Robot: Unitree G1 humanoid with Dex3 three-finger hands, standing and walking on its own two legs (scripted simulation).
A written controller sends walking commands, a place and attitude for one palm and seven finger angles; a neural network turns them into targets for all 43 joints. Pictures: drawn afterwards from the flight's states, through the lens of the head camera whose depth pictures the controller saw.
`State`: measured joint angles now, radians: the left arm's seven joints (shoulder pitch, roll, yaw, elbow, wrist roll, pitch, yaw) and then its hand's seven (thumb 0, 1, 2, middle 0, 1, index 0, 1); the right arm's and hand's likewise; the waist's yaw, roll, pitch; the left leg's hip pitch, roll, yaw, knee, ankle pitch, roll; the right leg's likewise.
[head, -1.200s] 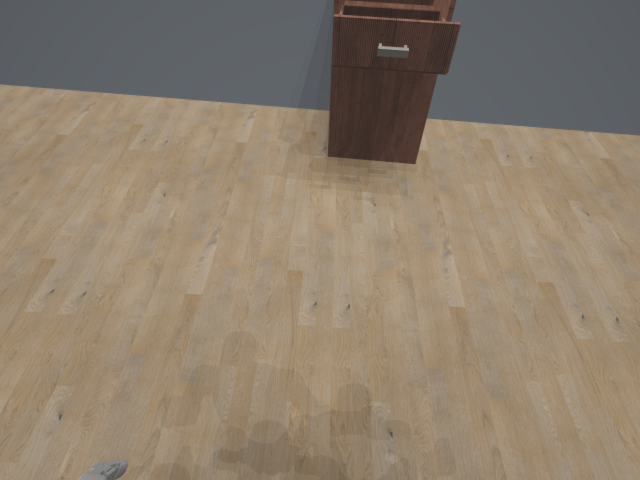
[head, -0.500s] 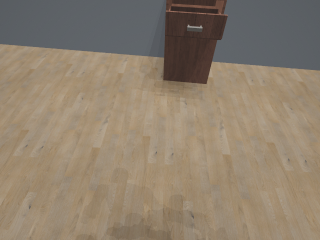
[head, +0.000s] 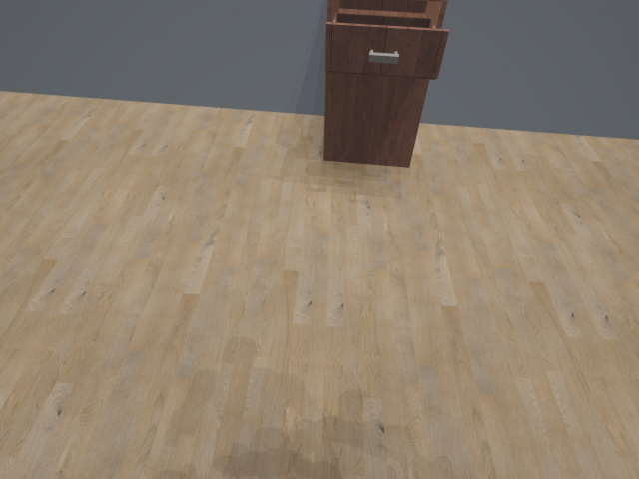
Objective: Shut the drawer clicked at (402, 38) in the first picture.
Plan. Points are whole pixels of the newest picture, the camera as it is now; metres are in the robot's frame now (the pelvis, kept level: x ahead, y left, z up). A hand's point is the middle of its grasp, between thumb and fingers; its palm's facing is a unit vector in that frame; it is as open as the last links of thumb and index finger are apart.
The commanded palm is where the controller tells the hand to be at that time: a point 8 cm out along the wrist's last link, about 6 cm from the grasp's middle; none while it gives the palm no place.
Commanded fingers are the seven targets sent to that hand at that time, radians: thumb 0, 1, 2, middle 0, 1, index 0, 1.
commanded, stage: look at it before walking up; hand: left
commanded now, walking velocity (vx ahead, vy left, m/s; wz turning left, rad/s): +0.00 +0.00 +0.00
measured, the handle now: (384, 55) +1.44 -0.15 -0.08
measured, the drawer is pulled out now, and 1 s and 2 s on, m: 0.30 0.30 0.30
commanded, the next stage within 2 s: walk to a spot facing it in 0.24 s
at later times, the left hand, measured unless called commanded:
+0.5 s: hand out of the picture +0.06 +0.23 -0.17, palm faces -0.04 -0.96 -0.29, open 7.4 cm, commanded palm none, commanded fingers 0.00 0.90 0.90 -0.20 -0.30 -0.20 -0.30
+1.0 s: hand out of the picture +0.14 +0.13 -0.17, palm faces -0.17 -0.97 -0.16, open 7.4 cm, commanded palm none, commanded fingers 0.00 0.90 0.90 -0.20 -0.30 -0.20 -0.30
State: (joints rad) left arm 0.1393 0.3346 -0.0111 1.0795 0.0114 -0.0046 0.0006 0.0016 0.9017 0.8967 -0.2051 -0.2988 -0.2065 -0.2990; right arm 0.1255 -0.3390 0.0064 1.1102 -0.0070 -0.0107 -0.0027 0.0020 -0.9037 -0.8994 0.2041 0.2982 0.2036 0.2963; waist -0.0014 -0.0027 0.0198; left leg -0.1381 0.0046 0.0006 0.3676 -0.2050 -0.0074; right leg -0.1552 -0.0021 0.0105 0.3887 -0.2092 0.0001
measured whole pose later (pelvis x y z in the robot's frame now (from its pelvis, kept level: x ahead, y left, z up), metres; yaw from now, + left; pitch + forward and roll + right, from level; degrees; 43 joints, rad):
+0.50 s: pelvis +0.01 +0.00 +0.00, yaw -2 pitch -1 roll +0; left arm 0.22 0.30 0.00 1.07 0.02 0.02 0.00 0.00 0.90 0.90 -0.20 -0.30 -0.20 -0.30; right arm 0.16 -0.30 0.00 1.10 -0.02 0.00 -0.01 0.00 -0.91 -0.90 0.20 0.30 0.20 0.30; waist 0.02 0.00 -0.01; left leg -0.16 0.03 0.03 0.45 -0.28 -0.01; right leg -0.18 0.02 0.04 0.45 -0.26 -0.01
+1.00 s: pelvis +0.16 -0.04 +0.00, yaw -14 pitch +0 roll +0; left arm 0.43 0.12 0.02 1.08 0.03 -0.06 0.01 0.00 0.90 0.90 -0.20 -0.30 -0.21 -0.30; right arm 0.19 -0.18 -0.05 1.02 -0.02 -0.01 0.02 0.01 -0.91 -0.90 0.20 0.30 0.20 0.30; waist 0.01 0.00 0.02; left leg -0.61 0.13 0.07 0.98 -0.21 -0.05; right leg -0.07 0.04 0.00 0.36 -0.30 -0.05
